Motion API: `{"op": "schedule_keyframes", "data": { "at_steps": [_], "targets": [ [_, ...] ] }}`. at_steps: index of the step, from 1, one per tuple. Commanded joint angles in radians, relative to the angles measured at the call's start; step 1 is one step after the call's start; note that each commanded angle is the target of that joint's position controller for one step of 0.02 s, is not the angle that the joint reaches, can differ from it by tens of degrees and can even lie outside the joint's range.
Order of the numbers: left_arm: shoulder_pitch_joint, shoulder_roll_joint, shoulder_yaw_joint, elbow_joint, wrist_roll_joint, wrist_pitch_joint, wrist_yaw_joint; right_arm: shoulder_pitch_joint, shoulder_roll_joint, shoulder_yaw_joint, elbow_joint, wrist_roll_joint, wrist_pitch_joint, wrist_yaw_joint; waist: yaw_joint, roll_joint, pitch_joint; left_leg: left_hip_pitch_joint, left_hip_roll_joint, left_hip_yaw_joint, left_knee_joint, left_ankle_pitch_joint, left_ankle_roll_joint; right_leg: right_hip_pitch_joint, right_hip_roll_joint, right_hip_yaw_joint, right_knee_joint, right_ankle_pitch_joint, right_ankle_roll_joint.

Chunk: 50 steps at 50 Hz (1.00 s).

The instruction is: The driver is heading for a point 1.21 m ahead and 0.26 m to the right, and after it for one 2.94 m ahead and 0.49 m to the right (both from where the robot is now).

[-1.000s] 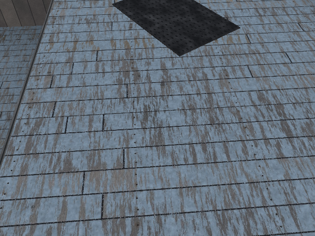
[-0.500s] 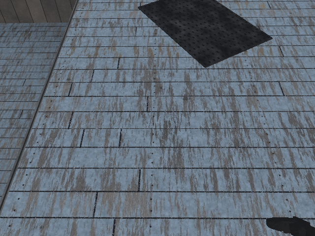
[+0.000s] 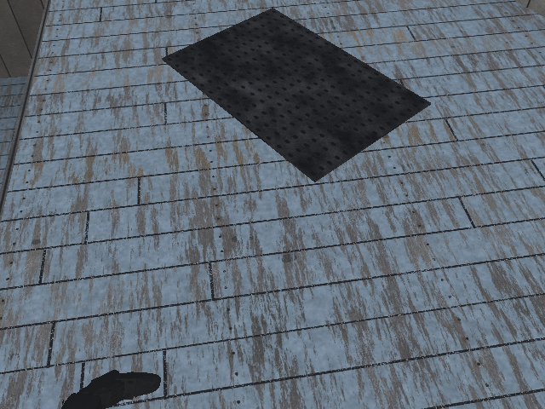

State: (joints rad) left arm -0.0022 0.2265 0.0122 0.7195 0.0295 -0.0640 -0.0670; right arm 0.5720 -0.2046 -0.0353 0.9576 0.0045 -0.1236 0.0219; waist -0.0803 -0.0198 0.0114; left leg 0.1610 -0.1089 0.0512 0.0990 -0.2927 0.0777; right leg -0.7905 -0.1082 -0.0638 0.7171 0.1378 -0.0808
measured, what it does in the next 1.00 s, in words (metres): walks ahead, turning right: right foot, then left foot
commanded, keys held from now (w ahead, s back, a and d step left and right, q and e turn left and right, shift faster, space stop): w+shift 0.34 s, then w+e+shift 0.66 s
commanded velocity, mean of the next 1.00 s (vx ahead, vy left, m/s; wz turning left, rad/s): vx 1.00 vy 0.00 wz -0.44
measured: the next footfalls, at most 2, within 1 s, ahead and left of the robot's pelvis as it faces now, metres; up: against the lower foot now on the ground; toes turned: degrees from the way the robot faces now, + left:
right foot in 0.12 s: +0.34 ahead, -0.09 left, +0.00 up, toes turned -3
left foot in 0.58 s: +0.78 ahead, +0.12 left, +0.00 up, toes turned -5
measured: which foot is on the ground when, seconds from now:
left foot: down 0.00-0.14, up 0.16-0.56, down 0.58-1.00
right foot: up 0.00-0.10, down 0.12-0.58, up 0.60-1.00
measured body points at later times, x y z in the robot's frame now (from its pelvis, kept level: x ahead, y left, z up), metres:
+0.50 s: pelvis +0.48 +0.00 +0.00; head +0.51 +0.01 +0.44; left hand +0.38 +0.25 -0.14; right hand +0.74 -0.21 -0.06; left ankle +0.71 +0.14 -0.69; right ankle +0.30 -0.09 -0.73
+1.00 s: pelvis +0.94 -0.05 -0.02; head +0.96 -0.06 +0.42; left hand +1.26 +0.05 -0.09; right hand +0.76 -0.25 -0.16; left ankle +0.75 +0.13 -0.72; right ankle +1.09 -0.16 -0.71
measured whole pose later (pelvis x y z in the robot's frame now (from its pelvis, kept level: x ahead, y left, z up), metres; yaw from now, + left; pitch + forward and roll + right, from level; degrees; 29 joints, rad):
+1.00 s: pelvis +0.94 -0.05 -0.02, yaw -27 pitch +0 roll +2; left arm -0.04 0.28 0.02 0.69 0.02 -0.02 -0.08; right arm 0.50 -0.24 -0.03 0.97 -0.03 -0.09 -0.02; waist -0.05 -0.03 0.04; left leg 0.28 0.02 0.38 0.31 -0.46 -0.07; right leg -0.67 0.00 -0.18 0.74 -0.03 -0.20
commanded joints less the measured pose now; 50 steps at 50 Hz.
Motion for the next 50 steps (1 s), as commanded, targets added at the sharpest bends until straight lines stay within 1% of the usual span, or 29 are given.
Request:
{"op": "schedule_keyframes", "data": {
  "at_steps": [1, 3, 5, 6, 7, 8, 9, 11, 14, 16, 18, 19, 22, 25, 27, 28, 29, 30, 31, 32, 33, 35, 38, 39, 42, 45, 46, 48, 50],
  "targets": [
    [-0.131, 0.048, -0.001, -0.073, -0.007, -0.013, 0.002, -0.01, -0.15, -0.017, -0.039, 0.002, -0.02, -0.013, 0.034, 0.032, 0.142, -0.149, 0.254, -0.049, -0.095, 0.728, 0.069, 0.202, 0.074, -0.074, -0.145, 0.047, -0.034],
    [-0.093, 0.075, 0.007, -0.067, -0.003, -0.013, 0.019, 0.001, -0.197, -0.021, -0.02, -0.017, -0.006, -0.027, 0.067, 0.099, 0.061, 0.001, 0.281, -0.032, 0.071, 1.175, 0.051, 0.275, 0.157, -0.107, -0.163, -0.098, -0.059],
    [0.17, 0.144, 0.035, 0.005, -0.006, -0.013, 0.043, -0.02, -0.245, -0.031, -0.004, -0.045, 0.024, -0.049, 0.197, 0.162, -0.1, 0.032, 0.312, -0.028, 0.433, 1.369, 0.042, 0.536, 0.208, -0.078, -0.171, -0.257, -0.096],
    [0.386, 0.183, 0.056, 0.072, 0.0, -0.014, 0.061, -0.073, -0.253, -0.035, -0.014, -0.047, 0.035, -0.053, 0.302, 0.153, -0.192, -0.095, 0.293, -0.006, 0.71, 1.227, 0.043, 0.784, 0.164, -0.038, -0.206, -0.272, -0.124],
    [0.563, 0.27, 0.083, 0.105, 0.021, -0.01, 0.08, -0.085, -0.173, -0.019, -0.047, -0.049, 0.029, -0.045, 0.332, 0.039, -0.318, -0.345, 0.214, -0.001, 1.083, 0.739, 0.061, 1.048, -0.063, 0.203, -0.141, -0.559, -0.152],
    [0.503, 0.307, 0.096, 0.106, 0.036, -0.013, 0.068, 0.037, -0.04, 0.011, -0.088, 0.021, 0.011, -0.014, 0.182, -0.296, -0.425, -0.8, 0.016, -0.101, 1.445, -0.162, 0.018, 1.31, -0.315, 0.852, -0.337, -0.814, -0.315],
    [0.436, 0.224, 0.093, 0.105, 0.015, -0.011, 0.053, -0.104, -0.148, -0.007, -0.098, 0.011, 0.003, -0.026, 0.214, -0.102, -0.314, -0.927, 0.086, -0.164, 1.449, -0.075, 0.057, 1.233, -0.244, 0.837, -0.426, -0.793, -0.267],
    [0.352, 0.129, 0.073, 0.136, 0.012, -0.031, 0.046, -0.248, -0.132, -0.001, -0.139, -0.002, -0.003, -0.022, 0.149, 0.073, -0.084, -0.892, 0.165, -0.151, 1.311, 0.043, 0.06, 0.908, -0.183, 0.544, -0.476, -0.521, -0.211],
    [0.342, 0.068, 0.049, 0.182, -0.001, -0.05, 0.059, -0.252, -0.068, 0.016, -0.159, -0.049, 0.039, 0.014, 0.046, 0.02, 0.019, -0.807, 0.228, -0.152, 1.184, 0.021, 0.015, 0.627, -0.101, 0.39, -0.574, -0.543, -0.172],
    [0.393, 0.065, 0.043, 0.205, -0.021, -0.069, 0.052, -0.364, -0.066, 0.022, -0.199, -0.056, 0.052, 0.023, 0.054, 0.03, 0.115, -0.874, 0.266, -0.109, 1.089, 0.074, -0.008, 0.556, -0.061, 0.284, -0.63, -0.428, -0.152],
    [0.39, 0.115, 0.053, 0.2, -0.025, -0.076, 0.047, -0.483, -0.073, 0.033, -0.267, -0.06, 0.051, 0.032, 0.054, -0.019, 0.152, -0.875, 0.285, -0.073, 0.889, 0.22, -0.029, 0.491, -0.034, 0.241, -0.692, -0.368, -0.162],
    [0.393, 0.107, 0.052, 0.199, -0.029, -0.081, 0.046, -0.549, -0.085, 0.035, -0.288, -0.056, 0.045, 0.037, 0.064, 0.013, 0.167, -0.819, 0.272, -0.055, 0.766, 0.308, -0.038, 0.463, -0.006, 0.205, -0.7, -0.284, -0.151],
    [0.439, 0.174, 0.064, 0.2, -0.045, -0.09, 0.048, -0.621, -0.078, 0.046, -0.302, -0.032, 0.036, 0.049, 0.092, 0.009, 0.151, -0.606, 0.202, 0.005, 0.553, 0.487, -0.038, 0.472, -0.008, 0.177, -0.739, -0.035, -0.14],
    [0.485, 0.213, 0.069, 0.217, -0.036, -0.075, 0.055, -0.659, -0.141, 0.028, -0.316, -0.037, 0.034, 0.026, 0.104, -0.002, 0.097, -0.599, 0.146, 0.011, 0.444, 0.404, -0.021, 0.747, -0.036, 0.185, -0.618, 0.27, -0.112],
    [0.481, 0.271, 0.081, 0.221, -0.014, -0.058, 0.065, -0.44, -0.208, -0.002, -0.257, -0.038, 0.026, 0.002, 0.0, -0.056, -0.069, -0.365, 0.087, -0.006, 0.44, 0.221, -0.001, 0.821, -0.04, 0.186, -0.304, 0.517, -0.077],
    [0.449, 0.281, 0.085, 0.214, -0.008, -0.049, 0.067, -0.236, -0.244, -0.021, -0.2, -0.04, 0.024, -0.016, -0.103, -0.048, -0.169, -0.132, 0.114, -0.016, 0.441, 0.174, 0.0, 0.711, 0.001, 0.171, -0.04, 0.407, -0.065],
    [0.452, 0.183, 0.066, 0.183, 0.0, -0.051, 0.065, -0.049, -0.333, -0.049, -0.177, -0.066, 0.024, -0.04, -0.151, 0.04, -0.313, 0.11, 0.336, -0.234, 0.482, -0.132, 0.003, 0.509, 0.055, 0.148, 0.315, 0.105, -0.065],
    [0.58, 0.013, 0.031, 0.127, -0.074, -0.057, 0.057, -0.081, -0.397, -0.065, -0.184, -0.093, 0.025, -0.032, -0.02, 0.393, -0.494, 0.327, 0.614, -0.797, 0.251, -0.456, 0.09, 0.187, 0.188, 0.134, 0.681, -0.575, -0.034],
    [0.506, 0.106, 0.042, 0.125, -0.067, -0.049, 0.068, -0.173, -0.324, -0.067, -0.203, -0.076, 0.035, -0.021, -0.016, 0.283, -0.413, 0.227, 0.578, -0.855, 0.138, -0.559, 0.091, 0.071, 0.127, 0.157, 0.756, -0.51, -0.06],
    [0.394, 0.136, 0.051, 0.119, -0.052, -0.038, 0.068, -0.257, -0.225, -0.046, -0.206, -0.069, 0.029, -0.019, -0.012, 0.156, -0.225, 0.079, 0.53, -0.646, 0.163, -0.438, 0.07, 0.021, 0.07, 0.141, 0.727, -0.422, -0.061],
    [0.35, 0.125, 0.05, 0.114, -0.043, -0.031, 0.059, -0.279, -0.176, -0.037, -0.189, -0.067, 0.025, -0.017, 0.005, 0.067, -0.129, -0.062, 0.494, -0.488, 0.158, -0.216, 0.055, 0.052, 0.034, 0.137, 0.668, -0.382, -0.056],
    [0.331, 0.079, 0.047, 0.096, -0.01, 0.002, 0.037, -0.254, -0.133, -0.024, -0.143, -0.057, 0.016, -0.02, 0.056, 0.098, -0.06, -0.205, 0.445, -0.282, 0.135, -0.017, 0.025, 0.107, -0.006, 0.134, 0.62, -0.379, -0.041],
    [0.225, 0.038, 0.038, 0.033, -0.003, 0.044, 0.015, -0.228, -0.079, -0.013, -0.089, -0.019, -0.006, -0.007, 0.085, 0.093, 0.036, -0.276, 0.397, -0.066, 0.082, 0.174, -0.023, 0.043, -0.043, 0.107, 0.583, -0.324, -0.032],
    [0.186, 0.029, 0.03, 0.004, -0.001, 0.049, 0.005, -0.243, -0.096, -0.016, -0.089, -0.019, -0.013, -0.006, 0.1, 0.12, 0.046, -0.302, 0.395, -0.011, 0.054, 0.201, -0.018, 0.036, -0.039, 0.086, 0.54, -0.267, -0.027],
    [0.075, 0.05, 0.021, -0.048, -0.008, 0.049, -0.01, -0.249, -0.108, -0.017, -0.08, -0.028, -0.025, -0.011, 0.117, 0.073, 0.106, -0.322, 0.333, 0.155, 0.022, 0.377, -0.035, 0.053, -0.014, 0.02, 0.349, -0.106, -0.04],
    [-0.03, 0.066, 0.013, -0.082, -0.005, 0.045, -0.026, -0.199, -0.166, -0.025, -0.067, -0.025, -0.023, -0.028, 0.105, 0.042, 0.152, -0.258, 0.326, 0.249, -0.009, 0.583, -0.056, 0.139, 0.032, -0.084, 0.106, -0.04, -0.082],
    [-0.008, 0.082, 0.018, -0.057, -0.02, 0.046, -0.025, -0.191, -0.173, -0.023, -0.074, -0.027, -0.019, -0.034, 0.104, 0.048, 0.093, -0.198, 0.296, 0.278, 0.035, 0.865, -0.072, 0.225, 0.096, -0.13, 0.092, -0.032, -0.097],
    [0.032, 0.106, 0.021, -0.059, -0.012, 0.041, -0.016, -0.151, -0.25, -0.038, -0.077, -0.024, 0.004, -0.052, 0.156, 0.106, 0.081, -0.094, 0.353, 0.282, 0.208, 1.293, -0.086, 0.274, 0.15, -0.171, 0.046, -0.142, -0.128],
    [0.294, 0.174, 0.053, 0.01, -0.015, 0.036, 0.006, -0.211, -0.301, -0.057, -0.104, -0.037, 0.046, -0.06, 0.293, 0.143, -0.053, -0.099, 0.388, 0.255, 0.535, 1.374, -0.059, 0.539, 0.199, -0.146, 0.033, -0.247, -0.164]
  ]
}}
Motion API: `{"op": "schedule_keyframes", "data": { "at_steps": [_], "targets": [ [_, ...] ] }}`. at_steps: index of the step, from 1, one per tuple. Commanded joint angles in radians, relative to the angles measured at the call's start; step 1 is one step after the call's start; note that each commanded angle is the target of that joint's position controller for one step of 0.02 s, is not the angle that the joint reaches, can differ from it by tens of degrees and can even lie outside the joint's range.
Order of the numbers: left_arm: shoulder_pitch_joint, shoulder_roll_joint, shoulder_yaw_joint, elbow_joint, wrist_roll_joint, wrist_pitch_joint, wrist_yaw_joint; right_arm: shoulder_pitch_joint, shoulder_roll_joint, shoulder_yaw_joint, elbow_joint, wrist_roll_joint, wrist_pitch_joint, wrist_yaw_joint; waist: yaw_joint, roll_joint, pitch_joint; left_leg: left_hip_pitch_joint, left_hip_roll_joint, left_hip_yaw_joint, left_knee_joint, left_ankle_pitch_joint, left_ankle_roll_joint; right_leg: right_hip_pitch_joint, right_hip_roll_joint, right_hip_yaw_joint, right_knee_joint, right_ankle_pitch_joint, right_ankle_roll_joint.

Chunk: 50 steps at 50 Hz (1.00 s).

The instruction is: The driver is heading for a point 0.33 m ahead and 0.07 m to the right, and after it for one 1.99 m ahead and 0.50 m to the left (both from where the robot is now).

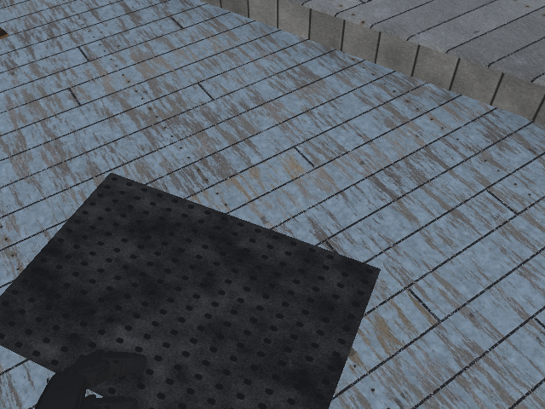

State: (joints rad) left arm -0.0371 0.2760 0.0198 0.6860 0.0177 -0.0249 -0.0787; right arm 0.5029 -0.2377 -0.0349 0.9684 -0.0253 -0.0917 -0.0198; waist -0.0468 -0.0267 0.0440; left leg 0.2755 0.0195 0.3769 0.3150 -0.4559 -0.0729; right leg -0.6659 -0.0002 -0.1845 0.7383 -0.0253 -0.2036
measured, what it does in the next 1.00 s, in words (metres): walks ahead, turning left: right foot, then left foot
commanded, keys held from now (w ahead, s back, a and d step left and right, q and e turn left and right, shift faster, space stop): w+e+shift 0.10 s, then q+shift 0.90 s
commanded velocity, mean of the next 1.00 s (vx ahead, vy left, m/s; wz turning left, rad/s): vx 0.33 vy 0.00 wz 0.35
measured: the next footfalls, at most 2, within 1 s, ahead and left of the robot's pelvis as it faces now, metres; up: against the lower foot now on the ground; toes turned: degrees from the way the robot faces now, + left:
right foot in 0.04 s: +0.22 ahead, -0.02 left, +0.00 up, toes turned -7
left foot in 0.44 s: +0.59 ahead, +0.02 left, +0.00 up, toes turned -4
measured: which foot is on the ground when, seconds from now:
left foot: down 0.00-0.04, up 0.06-0.42, down 0.44-1.00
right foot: up 0.00-0.02, down 0.04-0.44, up 0.46-1.00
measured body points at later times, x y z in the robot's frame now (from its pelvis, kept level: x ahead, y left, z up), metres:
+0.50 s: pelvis +0.39 +0.00 +0.00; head +0.43 -0.01 +0.45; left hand +0.49 +0.27 -0.12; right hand +0.46 -0.27 -0.13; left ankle +0.55 +0.02 -0.71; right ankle +0.22 -0.04 -0.61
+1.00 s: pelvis +0.50 -0.05 +0.03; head +0.53 -0.03 +0.48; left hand +0.55 +0.27 -0.07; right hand +0.69 -0.31 -0.07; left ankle +0.55 +0.02 -0.71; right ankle +0.58 -0.16 -0.69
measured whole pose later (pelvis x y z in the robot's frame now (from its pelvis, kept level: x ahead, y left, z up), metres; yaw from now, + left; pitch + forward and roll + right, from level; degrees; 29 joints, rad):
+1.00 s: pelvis +0.50 -0.05 +0.03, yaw +24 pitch +2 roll -2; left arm 0.12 0.33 0.02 0.72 0.00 0.01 0.05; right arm 0.26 -0.36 -0.12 0.73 -0.02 0.06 0.01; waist -0.06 0.02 0.05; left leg -0.31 -0.26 -0.43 0.39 -0.04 0.06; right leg -0.35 0.10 0.16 0.59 -0.32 0.00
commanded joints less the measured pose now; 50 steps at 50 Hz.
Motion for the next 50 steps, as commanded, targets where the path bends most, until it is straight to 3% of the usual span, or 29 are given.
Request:
{"op": "schedule_keyframes", "data": {
  "at_steps": [1, 2, 3, 4, 5, 6, 8, 9, 11, 14, 16, 18, 20, 21, 22, 23, 24, 25, 26, 27, 28, 29, 31, 33, 37, 39, 44, 47, 50],
  "targets": [
    [0.546, 0.171, 0.076, 0.113, -0.003, -0.009, 0.035, -0.174, -0.271, -0.062, -0.133, -0.015, 0.031, -0.016, 0.34, 0.119, -0.182, -0.311, 0.264, -0.1, 0.626, 1.417, 0.112, 0.653, 0.115, 0.037, -0.048, -0.139, -0.07],
    [0.546, 0.211, 0.106, 0.133, -0.018, -0.003, 0.059, -0.19, -0.236, -0.06, -0.156, -0.011, 0.032, 0.002, 0.305, -0.032, -0.155, -0.541, 0.116, -0.103, 0.989, 0.712, 0.088, 0.79, 0.074, 0.181, -0.128, -0.228, -0.097],
    [0.415, 0.325, 0.122, 0.101, 0.013, 0.015, 0.064, -0.116, -0.099, -0.027, -0.241, -0.018, 0.017, 0.018, 0.108, -0.253, -0.148, -1.012, -0.042, -0.201, 1.358, -0.072, 0.027, 1.001, -0.15, 0.683, -0.178, -0.127, -0.25],
    [0.46, 0.337, 0.134, 0.071, 0.01, 0.023, 0.066, -0.221, -0.136, -0.019, -0.314, -0.005, -0.014, 0.014, 0.17, -0.104, -0.275, -1.143, -0.035, -0.42, 1.375, -0.017, 0.034, 1.067, -0.228, 0.965, -0.396, -0.329, -0.317],
    [0.452, 0.291, 0.128, 0.085, 0.009, 0.018, 0.077, -0.279, -0.158, -0.015, -0.324, -0.004, -0.037, 0.016, 0.152, 0.018, -0.151, -1.185, 0.022, -0.458, 1.272, 0.04, 0.046, 0.954, -0.245, 0.968, -0.502, -0.399, -0.266],
    [0.404, 0.225, 0.109, 0.095, 0.006, 0.009, 0.081, -0.262, -0.153, -0.013, -0.298, -0.002, -0.038, 0.013, 0.083, 0.128, -0.037, -1.123, 0.067, -0.437, 1.154, 0.105, 0.056, 0.784, -0.232, 0.839, -0.513, -0.236, -0.199],
    [0.317, 0.138, 0.075, 0.08, -0.004, -0.032, 0.089, -0.187, -0.127, -0.003, -0.255, -0.027, 0.003, 0.008, -0.014, 0.167, 0.008, -0.908, 0.12, -0.422, 1.046, 0.117, 0.037, 0.51, -0.186, 0.615, -0.464, 0.322, -0.151],
    [0.284, 0.103, 0.058, 0.086, -0.014, -0.048, 0.086, -0.15, -0.103, 0.0, -0.225, -0.028, 0.031, 0.018, -0.041, 0.185, -0.022, -0.819, 0.135, -0.413, 0.968, 0.124, 0.03, 0.44, -0.137, 0.498, -0.49, 0.385, -0.102],
    [0.365, 0.11, 0.054, 0.131, -0.015, -0.076, 0.072, -0.192, -0.084, 0.006, -0.241, -0.011, 0.047, 0.028, -0.015, 0.107, 0.018, -0.76, 0.122, -0.355, 0.797, 0.18, 0.037, 0.376, -0.102, 0.357, -0.475, 0.785, -0.042],
    [0.387, 0.094, 0.046, 0.157, -0.013, -0.086, 0.071, -0.308, -0.045, 0.02, -0.257, 0.014, 0.037, 0.042, 0.047, 0.029, 0.009, -0.724, 0.061, -0.279, 0.465, 0.471, 0.103, 0.437, 0.008, 0.184, -0.497, 0.74, 0.079],
    [0.44, 0.081, 0.035, 0.171, -0.015, -0.094, 0.075, -0.352, -0.023, 0.028, -0.257, 0.024, 0.029, 0.047, 0.091, 0.0, -0.008, -0.721, 0.017, -0.262, 0.338, 0.637, 0.128, 0.53, -0.026, 0.152, -0.477, 0.768, 0.111],
    [0.425, 0.098, 0.037, 0.171, -0.011, -0.094, 0.09, -0.348, -0.062, 0.017, -0.246, 0.013, 0.021, 0.048, 0.087, -0.017, -0.039, -0.701, -0.038, -0.238, 0.266, 0.706, 0.148, 0.627, -0.037, 0.116, -0.411, 0.757, 0.138],
    [0.372, 0.126, 0.046, 0.148, -0.009, -0.085, 0.119, -0.208, -0.13, -0.01, -0.202, -0.005, 0.019, 0.056, 0.021, -0.056, -0.108, -0.563, -0.108, -0.231, 0.251, 0.639, 0.163, 0.651, -0.059, 0.104, -0.222, 0.836, 0.178],
    [0.315, 0.148, 0.053, 0.129, -0.006, -0.078, 0.13, -0.05, -0.169, -0.029, -0.156, -0.011, 0.021, 0.058, -0.057, -0.072, -0.151, -0.427, -0.119, -0.262, 0.245, 0.602, 0.183, 0.6, -0.074, 0.103, -0.038, 0.825, 0.196],
    [0.206, 0.172, 0.064, 0.1, -0.019, -0.071, 0.134, 0.119, -0.199, -0.05, -0.113, -0.013, 0.021, 0.053, -0.183, -0.031, -0.166, -0.313, -0.063, -0.331, 0.125, 0.7, 0.249, 0.503, -0.014, 0.061, 0.322, 0.595, 0.225],
    [0.173, 0.105, 0.056, 0.062, 0.001, -0.07, 0.127, 0.131, -0.224, -0.063, -0.097, 0.02, 0.033, 0.038, -0.165, 0.213, -0.152, -0.156, 0.073, -0.517, 0.164, 1.32, 0.294, 0.24, 0.19, 0.01, 0.692, -0.432, 0.247],
    [0.449, 0.022, 0.033, 0.05, -0.01, -0.054, 0.128, 0.028, -0.289, -0.068, -0.14, 0.01, 0.029, 0.039, 0.04, 0.255, -0.293, -0.016, 0.292, -0.861, 0.225, 1.791, 0.475, 0.061, 0.179, 0.207, 0.943, -0.586, 0.269],
    [0.504, 0.06, 0.019, 0.058, 0.005, -0.043, 0.122, -0.105, -0.275, -0.082, -0.217, 0.026, 0.044, 0.029, 0.039, 0.152, -0.438, 0.003, 0.349, -1.0, 0.117, 1.361, 0.545, 0.024, 0.115, 0.313, 0.955, -0.473, 0.245],
    [0.425, 0.1, 0.021, 0.053, 0.02, -0.03, 0.115, -0.195, -0.196, -0.065, -0.253, 0.03, 0.069, 0.017, 0.057, 0.01, -0.291, -0.209, 0.29, -0.976, 0.034, 0.959, 0.517, 0.032, 0.074, 0.301, 0.877, -0.416, 0.234],
    [0.308, 0.116, 0.032, 0.026, 0.04, -0.012, 0.108, -0.212, -0.135, -0.046, -0.241, 0.034, 0.092, 0.02, 0.065, -0.11, -0.173, -0.367, 0.192, -0.9, -0.039, 0.584, 0.429, 0.036, 0.043, 0.284, 0.758, -0.412, 0.227],
    [0.297, 0.104, 0.025, 0.002, 0.041, 0.007, 0.106, -0.191, -0.15, -0.05, -0.244, 0.023, 0.094, 0.018, 0.065, -0.05, -0.121, -0.455, 0.188, -0.909, -0.051, 0.614, 0.434, 0.054, 0.034, 0.278, 0.677, -0.421, 0.232],
    [0.285, 0.099, 0.019, -0.003, 0.041, 0.032, 0.108, -0.171, -0.157, -0.054, -0.228, 0.021, 0.097, 0.019, 0.066, -0.038, -0.091, -0.529, 0.157, -0.87, -0.062, 0.606, 0.406, 0.095, 0.017, 0.28, 0.59, -0.418, 0.241],
    [0.279, 0.066, 0.008, -0.007, 0.036, 0.055, 0.118, -0.17, -0.196, -0.066, -0.227, 0.013, 0.094, 0.026, 0.069, -0.025, -0.105, -0.594, 0.075, -0.805, -0.046, 0.606, 0.336, 0.16, 0.019, 0.265, 0.47, -0.377, 0.248],
    [0.254, 0.067, 0.005, -0.021, 0.03, 0.061, 0.119, -0.169, -0.221, -0.077, -0.237, 0.013, 0.098, 0.022, 0.057, 0.019, -0.136, -0.57, 0.045, -0.81, -0.026, 0.585, 0.265, 0.149, 0.021, 0.274, 0.378, -0.335, 0.254],
    [0.159, 0.096, 0.015, -0.046, 0.016, 0.074, 0.118, -0.184, -0.237, -0.096, -0.263, 0.029, 0.131, 0.014, 0.008, 0.121, -0.12, -0.498, 0.003, -0.907, -0.088, 0.138, 0.158, 0.079, 0.028, 0.309, 0.246, -0.266, 0.265],
    [0.126, 0.103, 0.017, -0.049, 0.011, 0.067, 0.118, -0.175, -0.239, -0.104, -0.266, 0.028, 0.143, 0.013, -0.017, 0.145, -0.097, -0.457, -0.002, -0.951, -0.101, 0.043, 0.15, 0.055, 0.033, 0.323, 0.187, -0.258, 0.265],
    [0.093, 0.11, 0.017, -0.048, -0.001, 0.034, 0.12, -0.174, -0.246, -0.115, -0.272, 0.014, 0.145, 0.018, -0.037, 0.169, -0.092, -0.388, -0.003, -1.025, -0.056, 0.096, 0.188, 0.096, 0.068, 0.345, 0.048, -0.294, 0.229],
    [0.115, 0.123, 0.018, -0.042, -0.012, 0.018, 0.124, -0.21, -0.256, -0.116, -0.285, 0.006, 0.145, 0.028, -0.021, 0.184, -0.091, -0.436, -0.008, -1.07, -0.028, 0.188, 0.205, 0.216, 0.103, 0.344, -0.063, -0.326, 0.202],
    [0.202, 0.152, 0.027, -0.023, -0.018, 0.007, 0.14, -0.279, -0.252, -0.111, -0.303, 0.01, 0.14, 0.037, 0.038, 0.192, -0.084, -0.575, -0.058, -1.099, -0.032, 0.104, 0.142, 0.465, 0.107, 0.344, -0.311, -0.271, 0.187]
  ]
}}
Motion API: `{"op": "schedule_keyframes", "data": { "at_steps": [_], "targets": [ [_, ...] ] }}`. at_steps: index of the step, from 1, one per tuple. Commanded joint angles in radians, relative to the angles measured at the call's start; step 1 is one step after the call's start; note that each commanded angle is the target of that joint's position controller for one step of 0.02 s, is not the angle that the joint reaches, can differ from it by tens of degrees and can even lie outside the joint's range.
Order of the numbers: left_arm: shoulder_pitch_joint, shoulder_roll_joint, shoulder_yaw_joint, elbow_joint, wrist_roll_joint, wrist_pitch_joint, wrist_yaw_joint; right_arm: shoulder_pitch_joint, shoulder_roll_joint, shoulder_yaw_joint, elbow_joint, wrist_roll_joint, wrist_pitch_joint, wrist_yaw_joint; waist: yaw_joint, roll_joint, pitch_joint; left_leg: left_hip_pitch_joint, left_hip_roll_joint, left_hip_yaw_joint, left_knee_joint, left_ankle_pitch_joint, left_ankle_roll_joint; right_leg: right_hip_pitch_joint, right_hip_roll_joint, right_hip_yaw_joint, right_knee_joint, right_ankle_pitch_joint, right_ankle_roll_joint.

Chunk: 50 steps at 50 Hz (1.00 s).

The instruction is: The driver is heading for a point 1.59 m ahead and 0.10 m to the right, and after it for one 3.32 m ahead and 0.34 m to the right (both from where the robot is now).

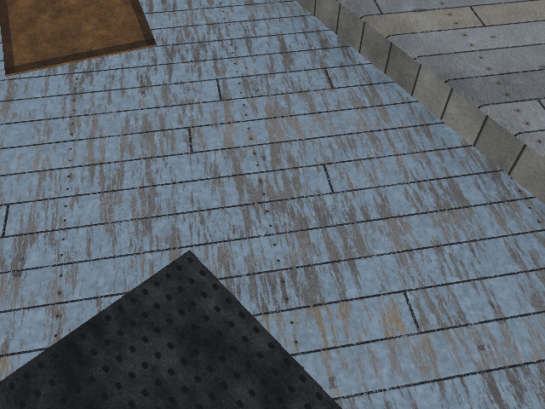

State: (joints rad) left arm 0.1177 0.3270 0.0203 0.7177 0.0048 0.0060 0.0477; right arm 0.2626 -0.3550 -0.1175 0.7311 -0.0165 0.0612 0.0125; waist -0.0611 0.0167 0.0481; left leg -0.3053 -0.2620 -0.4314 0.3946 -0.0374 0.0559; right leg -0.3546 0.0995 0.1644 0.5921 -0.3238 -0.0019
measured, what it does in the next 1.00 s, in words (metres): steps on the spot: right foot, then left foot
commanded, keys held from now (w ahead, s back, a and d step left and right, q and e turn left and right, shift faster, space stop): q+shift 0.20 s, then shift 0.02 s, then e+shift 0.78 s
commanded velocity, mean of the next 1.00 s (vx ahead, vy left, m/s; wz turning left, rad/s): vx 0.01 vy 0.00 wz -0.13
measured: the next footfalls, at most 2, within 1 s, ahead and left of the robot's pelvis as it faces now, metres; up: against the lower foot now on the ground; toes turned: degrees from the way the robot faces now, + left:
right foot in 0.04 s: +0.08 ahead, -0.12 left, +0.00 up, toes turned +12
left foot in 0.48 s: +0.01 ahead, +0.08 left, +0.00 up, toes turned +8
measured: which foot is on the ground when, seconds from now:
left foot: down 0.00-0.04, up 0.06-0.46, down 0.48-0.86, up 0.88-1.00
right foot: up 0.00-0.02, down 0.04-0.48, up 0.50-0.84, down 0.86-1.00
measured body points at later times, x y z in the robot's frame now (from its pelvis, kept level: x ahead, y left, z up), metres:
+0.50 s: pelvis +0.02 -0.03 -0.01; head +0.05 -0.02 +0.44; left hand +0.00 +0.25 -0.13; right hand +0.23 -0.24 -0.12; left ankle -0.03 +0.07 -0.74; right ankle +0.04 -0.13 -0.74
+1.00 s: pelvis +0.01 -0.08 -0.01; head +0.05 -0.12 +0.44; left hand +0.19 +0.18 -0.09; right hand +0.08 -0.38 -0.13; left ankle +0.02 +0.08 -0.67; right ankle +0.01 -0.15 -0.74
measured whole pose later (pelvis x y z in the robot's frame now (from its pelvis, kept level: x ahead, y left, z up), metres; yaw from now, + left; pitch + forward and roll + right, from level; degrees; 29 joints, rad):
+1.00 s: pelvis +0.01 -0.08 -0.01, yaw -14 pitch +1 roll +1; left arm 0.23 0.32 0.08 0.65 0.00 0.06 -0.02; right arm 0.15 -0.32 -0.05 0.71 -0.03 0.04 -0.01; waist 0.01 0.05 0.09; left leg -0.48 0.05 -0.01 1.09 -0.43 -0.05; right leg -0.29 0.09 0.04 0.53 -0.23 -0.09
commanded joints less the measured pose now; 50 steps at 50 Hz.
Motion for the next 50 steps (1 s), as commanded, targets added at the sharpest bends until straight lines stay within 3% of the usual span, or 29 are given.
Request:
{"op": "schedule_keyframes", "data": {
  "at_steps": [1, 2, 3, 4, 6, 8, 11, 13, 15, 18, 21, 23, 24, 25, 26, 27, 29, 31, 34, 38, 41, 42, 43, 44, 45, 46, 47, 49, 50],
  "targets": [
    [0.062, 0.126, 0.035, -0.051, -0.005, -0.027, 0.025, -0.029, -0.116, -0.022, -0.063, 0.01, -0.019, 0.004, 0.063, 0.092, -0.093, -0.071, 0.165, -0.242, -0.069, -0.485, -0.037, 0.272, -0.049, 0.018, -0.3, 0.081, -0.027],
    [0.049, 0.192, 0.049, -0.077, -0.002, -0.023, 0.036, 0.05, -0.067, -0.008, -0.057, 0.019, -0.026, -0.003, 0.027, -0.043, -0.154, -0.125, 0.089, -0.101, 0.122, -0.592, -0.087, 0.364, -0.253, 0.192, -0.386, -0.081, -0.07],
    [-0.046, 0.262, 0.054, -0.119, 0.015, -0.014, 0.028, 0.07, -0.058, -0.012, -0.072, 0.023, -0.028, -0.01, 0.014, -0.237, -0.15, -0.253, -0.023, 0.183, 0.437, -0.589, -0.114, 0.332, -0.486, 0.437, -0.446, -0.122, -0.177],
    [-0.062, 0.194, 0.046, -0.108, 0.026, -0.006, 0.019, 0.004, -0.179, -0.032, -0.063, -0.021, -0.03, -0.01, 0.029, -0.105, -0.075, -0.284, 0.089, 0.241, 0.592, -0.465, -0.126, 0.195, -0.463, 0.347, -0.444, 0.005, -0.215],
    [-0.081, 0.105, 0.023, -0.109, 0.018, -0.001, 0.008, 0.037, -0.145, -0.025, -0.051, -0.025, -0.012, 0.01, -0.001, -0.086, -0.058, -0.23, 0.131, 0.281, 0.768, -0.36, -0.109, 0.129, -0.343, 0.106, -0.358, 0.238, -0.183],
    [-0.076, 0.092, 0.015, -0.128, 0.022, 0.004, 0.007, 0.071, -0.125, -0.014, -0.038, -0.01, 0.009, 0.032, 0.006, -0.126, -0.05, -0.263, 0.154, 0.333, 0.899, -0.324, -0.108, 0.141, -0.296, -0.013, -0.328, 0.346, -0.175],
    [0.042, 0.102, 0.024, -0.106, 0.025, 0.002, -0.001, -0.017, -0.106, 0.004, -0.07, 0.003, 0.015, 0.042, 0.067, -0.131, -0.036, -0.331, 0.204, 0.37, 0.81, -0.314, -0.124, 0.256, -0.297, -0.063, -0.296, 0.462, -0.18],
    [0.14, 0.119, 0.035, -0.068, 0.024, -0.006, -0.009, -0.052, -0.075, 0.018, -0.078, 0.003, 0.014, 0.039, 0.101, -0.15, -0.058, -0.318, 0.185, 0.349, 0.728, -0.362, -0.13, 0.325, -0.313, -0.032, -0.255, 0.611, -0.199],
    [0.156, 0.122, 0.04, -0.048, 0.021, -0.015, -0.018, -0.053, -0.048, 0.029, -0.071, 0.01, 0.016, 0.027, 0.097, -0.169, -0.081, -0.273, 0.155, 0.312, 0.634, -0.397, -0.118, 0.349, -0.324, -0.018, -0.224, 0.687, -0.208],
    [0.079, 0.072, 0.018, -0.04, 0.015, -0.027, -0.038, -0.047, 0.007, 0.062, -0.038, 0.011, 0.021, 0.003, 0.057, -0.2, -0.104, -0.05, 0.187, 0.359, 0.341, -0.396, -0.094, 0.254, -0.285, -0.037, -0.228, 0.618, -0.186],
    [0.143, 0.148, 0.05, 0.002, 0.009, -0.009, -0.059, -0.073, -0.017, 0.065, -0.035, 0.011, 0.016, -0.031, 0.074, -0.253, -0.069, 0.022, 0.162, 0.447, 0.149, -0.356, -0.081, 0.248, -0.266, 0.055, -0.17, 0.75, -0.19],
    [0.143, 0.158, 0.063, 0.007, -0.01, -0.001, -0.064, -0.011, -0.037, 0.065, -0.016, 0.009, -0.008, -0.046, 0.036, -0.202, -0.101, 0.175, 0.208, 0.405, -0.074, -0.147, -0.05, 0.194, -0.263, 0.096, -0.116, 0.722, -0.142],
    [0.149, 0.121, 0.056, -0.005, -0.021, -0.004, -0.062, 0.02, -0.085, 0.055, -0.01, -0.008, -0.025, -0.056, 0.034, -0.127, -0.152, 0.337, 0.319, 0.326, -0.089, -0.08, -0.019, 0.075, -0.232, 0.087, -0.068, 0.537, -0.097],
    [0.165, 0.018, 0.035, -0.04, -0.024, -0.009, -0.062, 0.03, -0.149, 0.046, -0.022, -0.021, -0.03, -0.066, 0.047, 0.114, -0.183, 0.486, 0.577, 0.135, -0.057, 0.234, 0.048, -0.115, -0.124, -0.022, 0.118, 0.09, -0.05],
    [0.163, 0.038, 0.041, -0.041, -0.011, 0.005, -0.049, -0.037, -0.165, 0.033, -0.025, 0.005, -0.019, -0.065, 0.034, 0.283, -0.141, 0.335, 0.689, 0.107, -0.051, 0.421, 0.192, -0.181, -0.03, -0.183, 0.309, -0.314, -0.034],
    [0.166, 0.096, 0.062, -0.016, 0.005, 0.023, -0.044, -0.071, -0.085, 0.052, -0.05, 0.004, -0.023, -0.059, 0.039, 0.149, -0.086, 0.268, 0.651, 0.18, -0.069, 0.424, 0.207, -0.18, -0.076, -0.144, 0.464, -0.299, -0.024],
    [0.198, 0.095, 0.081, 0.011, 0.006, 0.05, -0.056, -0.173, -0.007, 0.08, -0.073, -0.008, -0.021, -0.06, 0.093, 0.112, -0.025, 0.181, 0.532, 0.346, -0.073, 0.343, 0.132, -0.162, -0.09, -0.153, 0.545, -0.18, 0.002],
    [0.192, 0.073, 0.078, 0.003, 0.006, 0.065, -0.077, -0.172, -0.02, 0.076, -0.072, -0.013, -0.026, -0.07, 0.087, 0.162, -0.012, 0.198, 0.494, 0.418, -0.077, 0.301, 0.117, -0.181, -0.1, -0.18, 0.515, -0.115, 0.036],
    [0.133, 0.041, 0.069, -0.041, 0.004, 0.068, -0.098, -0.131, -0.035, 0.066, -0.06, -0.013, -0.033, -0.067, 0.056, 0.144, -0.02, 0.24, 0.532, 0.444, -0.06, 0.255, 0.126, -0.177, -0.126, -0.197, 0.389, -0.087, 0.047],
    [0.096, 0.032, 0.066, -0.092, -0.001, 0.071, -0.111, -0.116, -0.08, 0.043, -0.052, -0.014, -0.046, -0.045, 0.043, 0.167, -0.047, 0.215, 0.568, 0.493, 0.004, 0.254, 0.098, -0.044, -0.119, -0.256, 0.191, -0.094, 0.004],
    [0.128, 0.036, 0.074, -0.103, 0.002, 0.064, -0.105, -0.122, -0.098, 0.029, -0.052, 0.005, -0.05, -0.027, 0.078, 0.127, -0.067, 0.169, 0.58, 0.545, 0.147, 0.187, 0.037, 0.077, -0.089, -0.287, 0.014, -0.017, -0.032],
    [0.194, 0.057, 0.084, -0.081, 0.015, 0.051, -0.092, -0.095, -0.089, 0.028, -0.042, 0.01, -0.051, -0.018, 0.115, 0.025, -0.097, 0.09, 0.541, 0.595, 0.305, 0.072, -0.016, 0.201, -0.08, -0.225, -0.107, 0.103, -0.054],
    [0.246, 0.199, 0.117, -0.083, 0.025, 0.035, -0.073, -0.062, -0.046, 0.038, -0.069, 0.007, -0.049, -0.011, 0.126, -0.247, -0.105, -0.143, 0.425, 0.656, 0.596, -0.313, -0.09, 0.338, -0.294, 0.136, -0.246, 0.368, -0.12],
    [0.311, 0.312, 0.147, -0.086, -0.002, 0.029, -0.077, -0.163, 0.006, 0.06, -0.153, -0.011, -0.029, -0.02, 0.154, -0.341, -0.15, -0.344, 0.252, 0.503, 0.754, -0.69, -0.123, 0.352, -0.477, 0.465, -0.258, 0.67, -0.311],
    [0.324, 0.272, 0.145, -0.087, -0.013, 0.03, -0.079, -0.184, -0.027, 0.058, -0.145, -0.02, -0.023, -0.028, 0.172, -0.184, -0.166, -0.37, 0.292, 0.396, 0.829, -0.64, -0.115, 0.378, -0.458, 0.406, -0.264, 0.544, -0.343],
    [0.258, 0.22, 0.128, -0.092, -0.008, 0.036, -0.07, -0.186, -0.03, 0.056, -0.134, -0.008, -0.028, -0.029, 0.141, -0.14, -0.093, -0.381, 0.308, 0.379, 0.825, -0.542, -0.103, 0.317, -0.402, 0.324, -0.268, 0.407, -0.32],
    [0.171, 0.178, 0.114, -0.105, -0.003, 0.047, -0.061, -0.179, -0.039, 0.053, -0.119, -0.002, -0.037, -0.03, 0.099, -0.106, -0.034, -0.361, 0.335, 0.369, 0.755, -0.429, -0.099, 0.247, -0.322, 0.24, -0.281, 0.316, -0.264],
    [0.089, 0.134, 0.099, -0.132, -0.009, 0.053, -0.054, -0.128, -0.061, 0.046, -0.088, -0.026, -0.034, -0.028, 0.068, -0.101, -0.063, -0.297, 0.315, 0.388, 0.729, -0.326, -0.102, 0.215, -0.236, 0.168, -0.283, 0.338, -0.207],
    [0.107, 0.152, 0.102, -0.133, -0.008, 0.049, -0.056, -0.105, -0.051, 0.049, -0.086, -0.024, -0.029, -0.025, 0.064, -0.114, -0.081, -0.272, 0.304, 0.386, 0.714, -0.322, -0.109, 0.198, -0.241, 0.18, -0.266, 0.407, -0.217]
  ]
}}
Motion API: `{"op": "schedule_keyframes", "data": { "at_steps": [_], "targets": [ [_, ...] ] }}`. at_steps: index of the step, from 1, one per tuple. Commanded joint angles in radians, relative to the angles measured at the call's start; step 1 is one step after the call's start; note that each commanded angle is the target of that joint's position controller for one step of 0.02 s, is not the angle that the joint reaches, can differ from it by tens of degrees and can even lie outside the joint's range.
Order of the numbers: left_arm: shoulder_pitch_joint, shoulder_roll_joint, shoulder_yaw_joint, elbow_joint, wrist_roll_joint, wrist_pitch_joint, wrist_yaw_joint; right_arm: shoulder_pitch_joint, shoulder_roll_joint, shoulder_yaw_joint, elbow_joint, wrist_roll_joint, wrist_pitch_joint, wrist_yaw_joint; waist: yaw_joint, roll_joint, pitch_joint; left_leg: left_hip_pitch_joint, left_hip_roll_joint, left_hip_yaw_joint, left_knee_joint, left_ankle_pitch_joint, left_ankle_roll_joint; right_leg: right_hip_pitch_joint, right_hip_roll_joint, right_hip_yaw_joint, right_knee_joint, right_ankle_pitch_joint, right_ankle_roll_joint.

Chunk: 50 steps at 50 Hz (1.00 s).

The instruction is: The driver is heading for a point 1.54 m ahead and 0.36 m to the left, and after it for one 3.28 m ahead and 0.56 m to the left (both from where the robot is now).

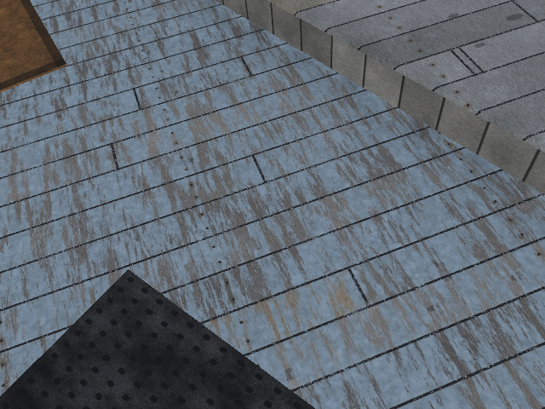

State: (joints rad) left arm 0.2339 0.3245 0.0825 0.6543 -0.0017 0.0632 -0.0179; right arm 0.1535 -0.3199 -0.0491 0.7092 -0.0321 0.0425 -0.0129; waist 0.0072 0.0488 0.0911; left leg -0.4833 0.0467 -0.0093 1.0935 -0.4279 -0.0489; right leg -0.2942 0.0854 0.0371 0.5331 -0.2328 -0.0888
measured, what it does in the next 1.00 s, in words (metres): walks ahead, turning left: left foot, then right foot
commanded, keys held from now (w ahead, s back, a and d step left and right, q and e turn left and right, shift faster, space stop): e+shift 0.04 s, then q+shift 0.68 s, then w+q+shift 0.18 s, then w+shift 0.02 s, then w+e+shift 0.08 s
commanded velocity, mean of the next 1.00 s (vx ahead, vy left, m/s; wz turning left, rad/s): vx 0.12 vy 0.00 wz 0.43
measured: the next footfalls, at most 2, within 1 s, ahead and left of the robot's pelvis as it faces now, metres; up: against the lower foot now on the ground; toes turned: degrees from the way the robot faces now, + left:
left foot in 0.44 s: +0.05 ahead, +0.10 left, +0.00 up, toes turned +3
right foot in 0.88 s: +0.20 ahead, -0.06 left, +0.00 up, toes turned +36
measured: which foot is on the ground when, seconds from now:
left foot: up 0.00-0.42, down 0.44-0.88, up 0.90-1.00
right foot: down 0.00-0.44, up 0.46-0.86, down 0.88-1.00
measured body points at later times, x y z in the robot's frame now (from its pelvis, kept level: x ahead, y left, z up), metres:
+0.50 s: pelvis +0.05 +0.02 +0.00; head +0.08 +0.05 +0.44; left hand +0.16 +0.30 -0.12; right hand +0.17 -0.25 -0.11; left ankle +0.01 +0.10 -0.73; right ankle +0.01 -0.07 -0.70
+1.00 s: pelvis +0.14 +0.02 +0.01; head +0.16 +0.01 +0.46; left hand +0.08 +0.32 -0.08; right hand +0.42 -0.15 -0.09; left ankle +0.05 +0.12 -0.67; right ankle +0.17 -0.08 -0.73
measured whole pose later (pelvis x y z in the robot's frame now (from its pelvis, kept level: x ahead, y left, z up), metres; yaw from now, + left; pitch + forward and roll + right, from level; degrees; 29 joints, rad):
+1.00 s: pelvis +0.14 +0.02 +0.01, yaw +32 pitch +2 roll +1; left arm 0.26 0.32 0.03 0.73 0.03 -0.05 0.01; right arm 0.20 -0.34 -0.08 0.69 -0.04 0.01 0.04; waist 0.02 0.03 -0.02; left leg -0.47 -0.12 -0.16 1.02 -0.34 0.03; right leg -0.20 0.04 0.05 0.44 -0.27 -0.02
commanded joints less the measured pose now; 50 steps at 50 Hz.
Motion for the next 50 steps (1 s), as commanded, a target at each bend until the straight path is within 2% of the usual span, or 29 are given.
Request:
{"op": "schedule_keyframes", "data": {
  "at_steps": [1, 2, 4, 7, 10, 12, 14, 17, 20, 21, 22, 23, 24, 25, 26, 28, 31, 36, 37, 39, 41, 42, 43, 44, 45, 46, 47, 48, 50],
  "targets": [
    [0.004, 0.159, 0.043, -0.063, -0.001, -0.012, 0.006, 0.011, -0.082, -0.017, -0.063, -0.005, -0.007, 0.001, -0.005, -0.122, -0.132, -0.097, -0.01, -0.039, -0.005, 0.072, -0.009, 0.152, -0.219, 0.309, -0.195, 0.347, -0.131],
    [0.016, 0.169, 0.047, -0.059, -0.001, -0.014, 0.005, 0.005, -0.074, -0.014, -0.067, -0.003, -0.005, 0.0, 0.001, -0.115, -0.136, -0.105, -0.018, -0.044, -0.036, 0.079, -0.014, 0.157, -0.212, 0.321, -0.191, 0.317, -0.131],
    [0.019, 0.148, 0.036, -0.058, 0.007, -0.017, 0.013, 0.037, -0.077, -0.014, -0.042, 0.006, -0.001, -0.001, 0.011, -0.133, -0.154, -0.112, -0.018, -0.027, -0.079, 0.1, -0.014, 0.192, -0.219, 0.303, -0.197, 0.315, -0.128],
    [0.038, 0.095, 0.008, -0.038, 0.02, -0.025, 0.02, 0.04, -0.066, -0.01, -0.025, 0.011, 0.006, -0.003, 0.028, -0.15, -0.154, -0.059, -0.007, -0.013, -0.135, 0.112, -0.001, 0.183, -0.237, 0.28, -0.221, 0.33, -0.126],
    [0.009, 0.031, -0.031, -0.016, 0.037, -0.039, 0.026, 0.039, -0.033, 0.005, 0.003, 0.017, 0.011, 0.008, 0.026, -0.14, -0.126, 0.091, -0.001, -0.011, -0.291, 0.118, 0.024, 0.111, -0.237, 0.223, -0.254, 0.247, -0.104],
    [0.008, 0.079, -0.025, 0.001, 0.046, -0.042, 0.032, 0.029, -0.06, -0.002, 0.007, 0.023, 0.013, 0.015, 0.034, -0.156, -0.084, 0.131, -0.039, 0.001, -0.331, 0.08, 0.044, 0.088, -0.25, 0.211, -0.243, 0.231, -0.109],
    [0.02, 0.116, -0.015, 0.017, 0.04, -0.038, 0.041, 0.03, -0.085, -0.011, -0.001, 0.027, 0.009, 0.021, 0.033, -0.146, -0.063, 0.099, -0.061, -0.001, -0.336, 0.017, 0.061, 0.134, -0.289, 0.223, -0.201, 0.334, -0.129],
    [0.012, 0.113, -0.013, 0.029, 0.027, -0.037, 0.053, 0.056, -0.069, -0.01, -0.005, 0.031, -0.002, 0.027, 0.021, -0.119, -0.08, 0.092, -0.064, 0.018, -0.369, -0.039, 0.078, 0.223, -0.332, 0.215, -0.129, 0.553, -0.145],
    [-0.029, 0.114, -0.008, 0.033, 0.017, -0.037, 0.06, 0.093, -0.046, -0.008, -0.009, 0.035, -0.011, 0.029, -0.014, -0.114, -0.105, 0.186, -0.085, 0.031, -0.553, 0.057, 0.102, 0.232, -0.307, 0.145, -0.035, 0.599, -0.101],
    [-0.04, 0.12, -0.004, 0.032, 0.014, -0.04, 0.062, 0.109, -0.059, -0.012, -0.014, 0.03, -0.018, 0.027, -0.035, -0.095, -0.117, 0.262, -0.071, -0.03, -0.664, 0.19, 0.122, 0.185, -0.272, 0.102, 0.031, 0.526, -0.057],
    [-0.057, 0.102, -0.006, 0.006, 0.018, -0.046, 0.061, 0.149, -0.147, -0.035, -0.018, 0.014, -0.028, 0.023, -0.043, 0.033, -0.142, 0.373, 0.069, -0.272, -0.746, 0.401, 0.177, 0.051, -0.169, 0.017, 0.226, 0.321, 0.006],
    [-0.108, 0.047, -0.021, -0.05, 0.024, -0.04, 0.061, 0.183, -0.259, -0.069, -0.017, 0.023, -0.031, 0.027, -0.043, 0.19, -0.093, 0.477, 0.288, -0.593, -0.73, 0.932, 0.336, -0.256, 0.039, -0.079, 0.396, -0.311, 0.083],
    [-0.103, 0.047, -0.028, -0.045, 0.037, -0.034, 0.065, 0.28, -0.233, -0.072, 0.01, 0.031, -0.03, 0.028, -0.074, 0.124, -0.142, 0.52, 0.314, -0.622, -0.727, 0.992, 0.425, -0.305, 0.017, 0.02, 0.555, -0.45, 0.089],
    [-0.094, 0.05, -0.028, -0.03, 0.03, -0.034, 0.06, 0.237, -0.196, -0.07, 0.003, 0.038, -0.026, 0.022, -0.048, 0.05, -0.111, 0.507, 0.257, -0.528, -0.716, 0.92, 0.412, -0.33, -0.021, 0.052, 0.618, -0.373, 0.097],
    [-0.102, 0.062, -0.024, -0.021, 0.023, -0.037, 0.056, 0.158, -0.161, -0.064, -0.016, 0.038, -0.013, 0.015, -0.023, 0.005, -0.08, 0.47, 0.185, -0.448, -0.724, 0.828, 0.358, -0.337, -0.047, 0.058, 0.603, -0.285, 0.108],
    [-0.112, 0.083, -0.021, -0.026, 0.028, -0.038, 0.042, 0.102, -0.138, -0.06, -0.038, 0.041, 0.001, 0.006, -0.01, 0.023, -0.104, 0.482, 0.095, -0.382, -0.721, 0.82, 0.29, -0.324, -0.061, 0.047, 0.537, -0.196, 0.134],
    [-0.129, 0.066, -0.031, -0.037, 0.023, -0.032, 0.027, 0.16, -0.168, -0.076, -0.029, 0.04, 0.007, 0.01, -0.034, 0.012, -0.142, 0.504, 0.065, -0.396, -0.696, 0.831, 0.27, -0.31, -0.045, 0.029, 0.453, -0.17, 0.155],
    [-0.177, 0.084, -0.037, -0.063, 0.019, -0.037, 0.034, 0.168, -0.205, -0.093, -0.043, 0.026, 0.01, 0.009, -0.057, 0.058, -0.138, 0.448, 0.043, -0.503, -0.679, 0.711, 0.259, -0.275, -0.024, 0.051, 0.323, -0.143, 0.149],
    [-0.175, 0.09, -0.039, -0.063, 0.025, -0.042, 0.03, 0.173, -0.21, -0.096, -0.047, 0.024, 0.009, 0.013, -0.063, 0.055, -0.171, 0.425, 0.03, -0.536, -0.708, 0.483, 0.261, -0.234, -0.02, 0.055, 0.295, -0.146, 0.144],
    [-0.2, 0.097, -0.04, -0.065, 0.03, -0.053, 0.02, 0.139, -0.206, -0.095, -0.065, 0.007, 0.006, 0.029, -0.069, 0.082, -0.136, 0.322, 0.004, -0.622, -0.786, -0.072, 0.262, -0.167, -0.014, 0.066, 0.207, -0.159, 0.133],
    [-0.173, 0.101, -0.037, -0.055, 0.013, -0.067, 0.026, 0.065, -0.204, -0.093, -0.087, -0.006, -0.003, 0.041, -0.026, 0.114, -0.072, 0.167, -0.016, -0.666, -0.803, -0.221, 0.24, -0.015, -0.003, 0.069, 0.087, -0.183, 0.13],
    [-0.104, 0.098, -0.035, -0.035, 0.001, -0.077, 0.037, 0.003, -0.196, -0.09, -0.101, -0.007, -0.007, 0.042, 0.034, 0.097, -0.056, 0.046, -0.042, -0.645, -0.764, -0.211, 0.209, 0.148, -0.007, 0.067, -0.019, -0.141, 0.119],
    [0.003, 0.113, -0.026, -0.006, -0.001, -0.091, 0.053, -0.035, -0.17, -0.082, -0.106, -0.003, -0.014, 0.038, 0.107, 0.038, -0.056, -0.103, -0.096, -0.584, -0.666, -0.245, 0.164, 0.357, -0.031, 0.064, -0.131, -0.066, 0.108],
    [0.104, 0.202, -0.002, 0.012, 0.011, -0.108, 0.068, 0.007, -0.096, -0.063, -0.105, 0.01, -0.03, 0.033, 0.127, -0.145, -0.119, -0.228, -0.192, -0.412, -0.407, -0.31, 0.114, 0.529, -0.225, 0.244, -0.233, -0.264, 0.078],
    [0.107, 0.311, 0.018, 0.0, 0.04, -0.111, 0.066, -0.009, -0.037, -0.038, -0.156, 0.029, -0.041, 0.032, 0.106, -0.302, -0.168, -0.348, -0.277, -0.235, -0.144, -0.208, 0.084, 0.522, -0.495, 0.722, -0.402, -0.648, -0.006],
    [0.033, 0.269, 0.017, 0.007, 0.049, -0.112, 0.055, -0.044, -0.109, -0.043, -0.157, 0.012, -0.044, 0.028, 0.057, -0.164, -0.09, -0.355, -0.14, -0.216, -0.024, -0.038, 0.081, 0.369, -0.496, 0.752, -0.405, -0.671, -0.035],
    [0.015, 0.187, -0.002, 0.007, 0.042, -0.115, 0.042, -0.045, -0.127, -0.047, -0.137, 0.004, -0.049, 0.039, 0.041, -0.103, -0.051, -0.325, -0.116, -0.204, -0.002, 0.044, 0.084, 0.288, -0.438, 0.636, -0.371, -0.604, -0.037],
    [0.013, 0.14, -0.015, 0.016, 0.04, -0.123, 0.031, -0.002, -0.104, -0.039, -0.11, -0.005, -0.056, 0.056, 0.022, -0.098, -0.04, -0.289, -0.099, -0.197, -0.006, 0.102, 0.081, 0.248, -0.367, 0.509, -0.364, -0.507, -0.028],
    [0.079, 0.115, -0.025, 0.054, 0.036, -0.142, 0.024, 0.026, -0.087, -0.031, -0.088, -0.021, -0.063, 0.08, 0.024, -0.16, -0.037, -0.25, -0.108, -0.168, -0.001, 0.168, 0.079, 0.21, -0.285, 0.387, -0.384, -0.41, -0.04]
  ]
}}
Keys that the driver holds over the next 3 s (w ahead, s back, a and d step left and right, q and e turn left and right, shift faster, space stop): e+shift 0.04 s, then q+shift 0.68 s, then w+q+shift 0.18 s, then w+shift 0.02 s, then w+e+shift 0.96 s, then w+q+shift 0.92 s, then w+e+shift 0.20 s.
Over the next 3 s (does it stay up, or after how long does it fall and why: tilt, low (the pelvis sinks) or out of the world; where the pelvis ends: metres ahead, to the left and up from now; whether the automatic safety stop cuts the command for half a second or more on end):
stays up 1.78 0.37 -0.02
